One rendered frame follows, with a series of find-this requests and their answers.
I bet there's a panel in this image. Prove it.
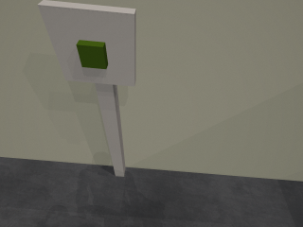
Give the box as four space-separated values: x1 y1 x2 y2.
37 0 136 177

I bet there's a button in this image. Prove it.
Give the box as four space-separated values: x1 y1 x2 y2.
76 40 108 69

